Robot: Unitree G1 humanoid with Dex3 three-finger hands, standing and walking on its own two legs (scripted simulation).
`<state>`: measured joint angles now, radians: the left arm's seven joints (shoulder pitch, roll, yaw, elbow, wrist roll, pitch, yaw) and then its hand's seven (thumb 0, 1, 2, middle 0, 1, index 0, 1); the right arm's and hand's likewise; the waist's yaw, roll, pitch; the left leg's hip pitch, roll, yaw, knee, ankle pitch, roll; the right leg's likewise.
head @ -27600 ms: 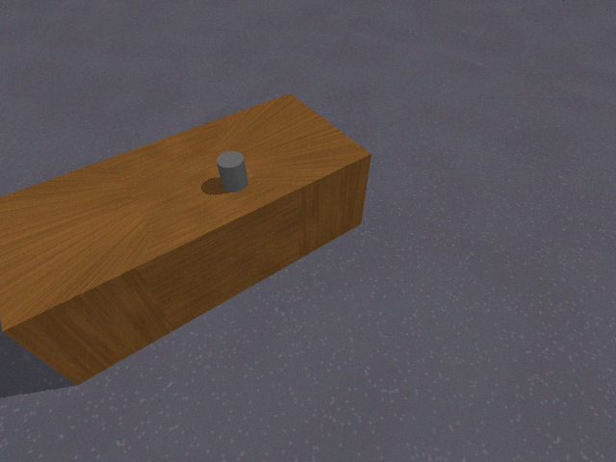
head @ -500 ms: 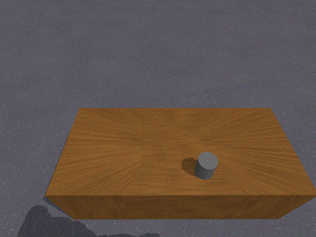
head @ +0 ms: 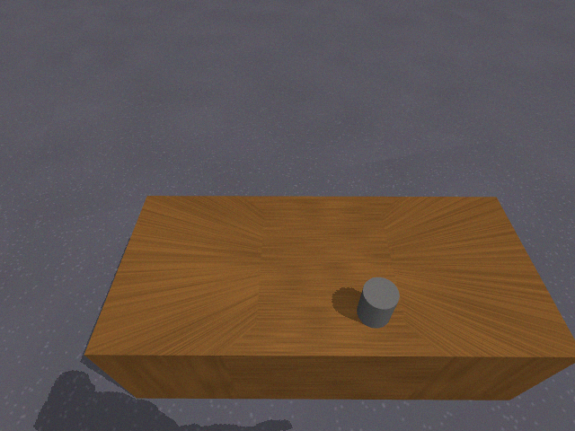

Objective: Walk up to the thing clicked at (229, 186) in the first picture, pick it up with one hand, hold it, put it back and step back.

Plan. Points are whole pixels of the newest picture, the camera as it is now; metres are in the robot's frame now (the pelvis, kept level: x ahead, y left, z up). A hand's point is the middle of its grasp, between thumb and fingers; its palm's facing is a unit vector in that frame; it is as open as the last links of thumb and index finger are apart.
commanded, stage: stand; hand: right
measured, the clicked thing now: (377, 303) +0.48 -0.21 -0.34
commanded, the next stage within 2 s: step back in 0.70 s
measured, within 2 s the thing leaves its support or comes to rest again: neither
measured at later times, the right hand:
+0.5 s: hand out of the picture +0.06 -0.26 -0.16, palm faces -0.02 +0.94 -0.34, open 7.4 cm
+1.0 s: hand out of the picture +0.05 -0.27 -0.17, palm faces -0.01 +0.91 -0.41, open 7.4 cm
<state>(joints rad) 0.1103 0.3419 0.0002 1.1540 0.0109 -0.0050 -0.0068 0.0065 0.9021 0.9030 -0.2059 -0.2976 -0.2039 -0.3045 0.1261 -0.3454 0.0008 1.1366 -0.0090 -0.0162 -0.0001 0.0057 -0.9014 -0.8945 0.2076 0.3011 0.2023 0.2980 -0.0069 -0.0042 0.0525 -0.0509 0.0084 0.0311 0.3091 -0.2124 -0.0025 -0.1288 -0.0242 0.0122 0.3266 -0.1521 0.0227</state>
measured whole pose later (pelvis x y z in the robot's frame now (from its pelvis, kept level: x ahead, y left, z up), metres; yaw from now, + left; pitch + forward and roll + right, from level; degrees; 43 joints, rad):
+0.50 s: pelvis +0.00 +0.00 +0.00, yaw +0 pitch -2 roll +0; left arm 0.11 0.34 0.00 1.14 0.01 0.00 -0.01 0.01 0.90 0.90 -0.21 -0.30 -0.20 -0.30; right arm 0.13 -0.35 0.00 1.14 -0.01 -0.01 0.00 0.01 -0.90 -0.89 0.21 0.30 0.20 0.30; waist -0.01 0.00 0.05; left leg -0.06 0.01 0.03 0.30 -0.21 -0.01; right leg -0.13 -0.02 0.01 0.32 -0.15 0.02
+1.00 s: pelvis -0.05 +0.02 -0.02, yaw +0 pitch -1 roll +0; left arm 0.04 0.39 0.05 0.97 0.03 0.04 0.00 0.01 0.90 0.90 -0.21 -0.30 -0.21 -0.30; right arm 0.07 -0.41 -0.06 0.99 0.00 0.04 0.01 0.00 -0.90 -0.89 0.21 0.30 0.20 0.30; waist 0.00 -0.02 0.18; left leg -0.34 -0.04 -0.01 0.83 -0.50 0.05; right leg -0.35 -0.04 0.03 0.55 -0.19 0.02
